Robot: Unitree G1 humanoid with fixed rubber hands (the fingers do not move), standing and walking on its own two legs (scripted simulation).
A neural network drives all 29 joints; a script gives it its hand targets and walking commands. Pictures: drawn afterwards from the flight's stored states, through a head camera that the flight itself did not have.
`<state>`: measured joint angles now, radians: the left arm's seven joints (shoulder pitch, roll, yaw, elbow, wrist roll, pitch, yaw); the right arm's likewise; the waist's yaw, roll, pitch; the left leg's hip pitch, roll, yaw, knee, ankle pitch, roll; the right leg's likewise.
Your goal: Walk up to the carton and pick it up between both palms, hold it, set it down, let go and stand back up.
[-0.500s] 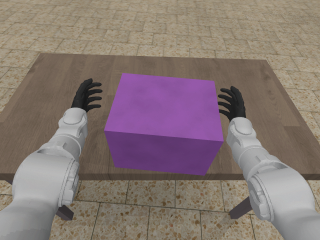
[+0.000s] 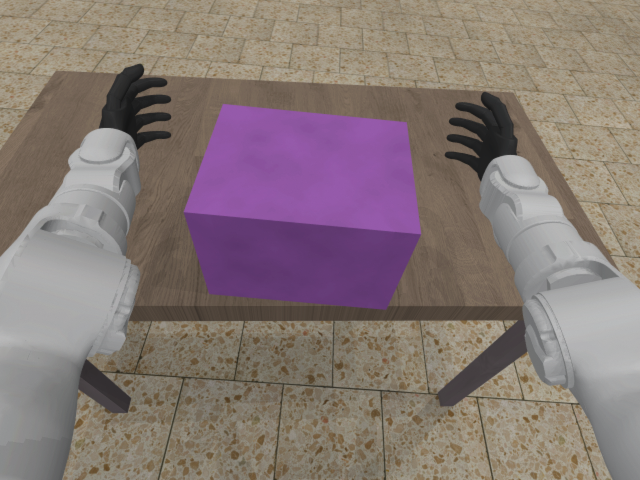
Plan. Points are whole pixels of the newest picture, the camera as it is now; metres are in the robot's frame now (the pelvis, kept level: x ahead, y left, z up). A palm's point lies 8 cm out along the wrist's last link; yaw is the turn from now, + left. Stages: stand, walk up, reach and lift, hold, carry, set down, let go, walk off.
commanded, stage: set down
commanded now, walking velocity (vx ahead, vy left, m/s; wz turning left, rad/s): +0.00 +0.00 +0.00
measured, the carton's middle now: (306, 209) +0.48 -0.03 +0.05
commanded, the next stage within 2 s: none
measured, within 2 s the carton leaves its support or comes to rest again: neither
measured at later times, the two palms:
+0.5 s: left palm (110, 90) +0.53 +0.18 +0.21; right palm (522, 117) +0.46 -0.27 +0.21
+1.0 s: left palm (83, 175) +0.44 +0.20 +0.17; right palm (527, 200) +0.37 -0.26 +0.16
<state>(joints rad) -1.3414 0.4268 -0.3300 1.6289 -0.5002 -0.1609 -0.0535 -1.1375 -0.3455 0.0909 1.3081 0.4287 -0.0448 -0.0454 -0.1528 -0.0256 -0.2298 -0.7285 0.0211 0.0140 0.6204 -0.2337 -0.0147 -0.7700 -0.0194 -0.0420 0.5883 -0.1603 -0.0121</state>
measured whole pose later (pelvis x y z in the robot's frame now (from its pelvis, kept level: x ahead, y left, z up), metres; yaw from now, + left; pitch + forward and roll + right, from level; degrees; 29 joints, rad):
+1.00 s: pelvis +0.03 +0.02 +0.03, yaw -2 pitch -1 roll -1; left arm -0.66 0.40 0.04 0.62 -0.25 0.35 -0.04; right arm -0.57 -0.34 -0.10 0.61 0.35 0.23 -0.09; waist -0.08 -0.02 0.00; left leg -0.14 0.03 0.03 0.39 -0.23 0.00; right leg -0.17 0.01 0.00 0.31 -0.11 0.01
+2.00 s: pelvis +0.05 +0.01 +0.03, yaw -2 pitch -4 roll -1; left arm 0.10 0.33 0.06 0.07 -0.26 0.16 -0.07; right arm 0.21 -0.22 -0.09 -0.04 0.25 0.15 -0.11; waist 0.00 0.00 0.03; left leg -0.03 0.03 0.02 0.35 -0.25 -0.01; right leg -0.07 0.01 0.00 0.29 -0.15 0.00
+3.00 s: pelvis +0.06 +0.01 +0.03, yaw -1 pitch -5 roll -1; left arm 0.28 0.21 0.00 0.31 -0.03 0.12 -0.01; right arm 0.29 -0.19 -0.03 0.40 0.06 -0.08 -0.01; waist 0.01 0.02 0.09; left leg 0.00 0.03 0.01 0.36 -0.27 -0.01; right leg -0.05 0.01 -0.01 0.33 -0.19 0.00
